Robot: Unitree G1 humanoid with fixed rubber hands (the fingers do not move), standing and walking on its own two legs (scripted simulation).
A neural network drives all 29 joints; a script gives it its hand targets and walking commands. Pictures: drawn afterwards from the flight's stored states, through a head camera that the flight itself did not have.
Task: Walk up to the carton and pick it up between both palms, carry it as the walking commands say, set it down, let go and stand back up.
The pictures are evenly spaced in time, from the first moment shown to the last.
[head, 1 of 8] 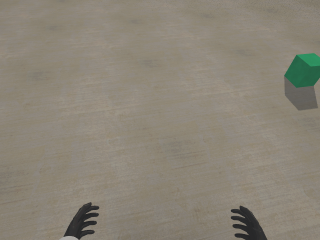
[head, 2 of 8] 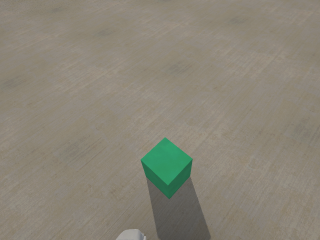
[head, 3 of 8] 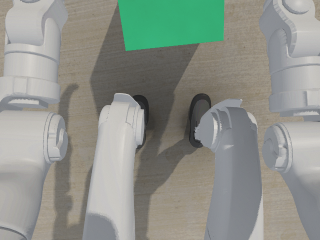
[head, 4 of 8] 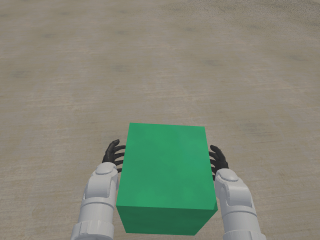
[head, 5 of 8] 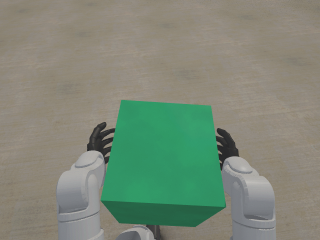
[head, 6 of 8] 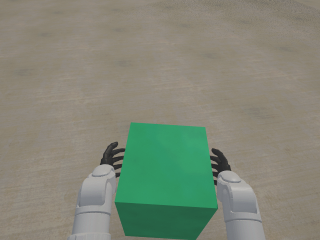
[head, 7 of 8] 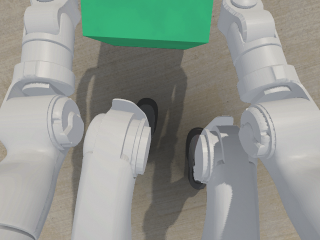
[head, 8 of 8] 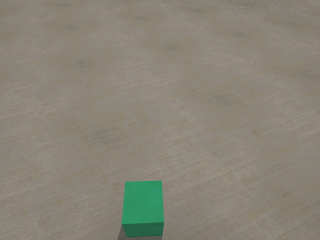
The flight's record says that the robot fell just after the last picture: no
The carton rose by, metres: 0.69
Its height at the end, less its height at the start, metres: +0.00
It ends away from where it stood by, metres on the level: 6.02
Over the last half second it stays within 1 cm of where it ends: yes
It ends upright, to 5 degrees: yes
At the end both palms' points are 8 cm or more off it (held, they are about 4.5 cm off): yes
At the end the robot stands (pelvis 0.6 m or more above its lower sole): yes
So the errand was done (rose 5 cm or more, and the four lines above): yes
